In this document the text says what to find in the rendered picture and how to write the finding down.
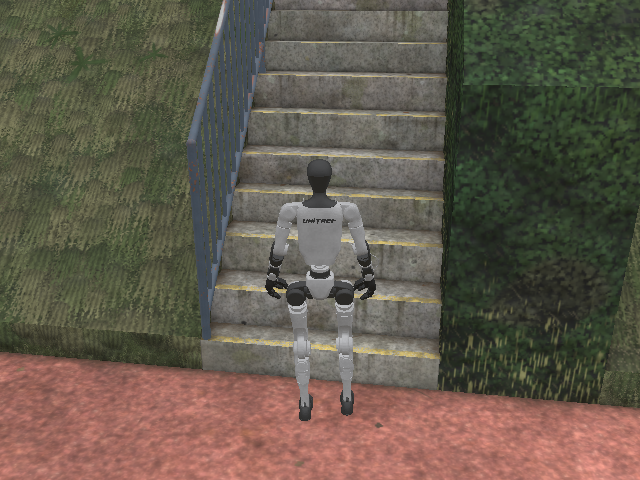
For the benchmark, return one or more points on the left robot hand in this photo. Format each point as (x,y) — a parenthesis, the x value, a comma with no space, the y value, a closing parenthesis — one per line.
(278,284)

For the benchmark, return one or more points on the right robot forearm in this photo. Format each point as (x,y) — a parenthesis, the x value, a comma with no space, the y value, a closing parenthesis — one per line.
(365,264)

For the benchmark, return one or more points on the right robot upper arm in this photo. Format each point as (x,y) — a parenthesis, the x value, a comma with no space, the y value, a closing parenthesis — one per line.
(351,212)

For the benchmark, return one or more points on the left robot forearm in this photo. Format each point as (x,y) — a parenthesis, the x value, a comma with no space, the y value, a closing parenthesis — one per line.
(274,265)

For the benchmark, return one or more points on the right robot hand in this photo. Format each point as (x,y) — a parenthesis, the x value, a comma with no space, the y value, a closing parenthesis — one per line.
(360,285)

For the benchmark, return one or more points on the left robot upper arm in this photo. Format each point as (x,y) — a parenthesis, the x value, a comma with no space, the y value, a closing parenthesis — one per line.
(287,213)

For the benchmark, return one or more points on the right robot foot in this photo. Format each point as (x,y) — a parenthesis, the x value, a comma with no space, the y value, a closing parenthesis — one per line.
(347,407)

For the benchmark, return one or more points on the humanoid robot torso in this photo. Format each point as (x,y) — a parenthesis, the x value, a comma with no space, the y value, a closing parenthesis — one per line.
(319,238)

